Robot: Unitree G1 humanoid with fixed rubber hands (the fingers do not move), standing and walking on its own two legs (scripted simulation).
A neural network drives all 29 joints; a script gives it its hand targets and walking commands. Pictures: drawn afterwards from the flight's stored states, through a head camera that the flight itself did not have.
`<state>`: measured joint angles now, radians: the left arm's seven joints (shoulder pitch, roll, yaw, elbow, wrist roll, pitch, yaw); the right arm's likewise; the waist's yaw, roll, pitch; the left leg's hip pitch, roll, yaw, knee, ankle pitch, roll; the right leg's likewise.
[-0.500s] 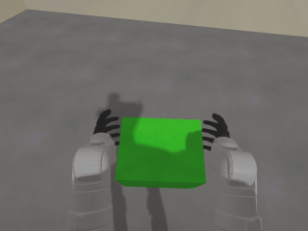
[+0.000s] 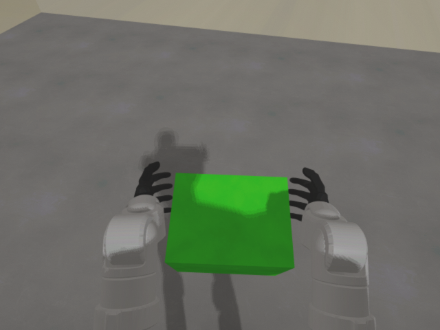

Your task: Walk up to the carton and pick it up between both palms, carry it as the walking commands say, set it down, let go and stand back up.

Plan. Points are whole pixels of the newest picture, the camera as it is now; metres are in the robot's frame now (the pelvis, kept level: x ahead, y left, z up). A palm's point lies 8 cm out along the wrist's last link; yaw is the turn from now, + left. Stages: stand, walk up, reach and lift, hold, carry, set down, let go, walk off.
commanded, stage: carry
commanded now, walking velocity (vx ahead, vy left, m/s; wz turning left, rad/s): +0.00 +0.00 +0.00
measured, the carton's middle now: (228, 227) +0.31 +0.00 +0.01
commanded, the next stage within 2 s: none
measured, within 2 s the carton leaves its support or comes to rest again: neither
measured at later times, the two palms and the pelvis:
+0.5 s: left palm (148, 224) +0.27 +0.13 +0.09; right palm (322, 229) +0.27 -0.15 +0.09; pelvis -0.03 -0.01 +0.00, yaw +0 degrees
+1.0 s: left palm (142, 245) +0.23 +0.13 +0.10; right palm (330, 249) +0.23 -0.15 +0.10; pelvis -0.07 -0.01 +0.00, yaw +0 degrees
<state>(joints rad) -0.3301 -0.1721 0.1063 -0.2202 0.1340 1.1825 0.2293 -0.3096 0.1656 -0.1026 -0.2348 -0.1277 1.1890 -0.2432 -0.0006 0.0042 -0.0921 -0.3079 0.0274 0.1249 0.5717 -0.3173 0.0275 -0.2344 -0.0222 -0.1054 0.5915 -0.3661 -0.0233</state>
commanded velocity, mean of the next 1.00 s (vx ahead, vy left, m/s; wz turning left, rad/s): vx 0.00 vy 0.00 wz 0.00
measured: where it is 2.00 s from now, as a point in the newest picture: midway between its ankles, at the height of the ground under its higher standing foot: outside the picture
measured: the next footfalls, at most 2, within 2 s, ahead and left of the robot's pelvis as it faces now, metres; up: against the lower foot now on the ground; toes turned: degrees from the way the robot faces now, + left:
none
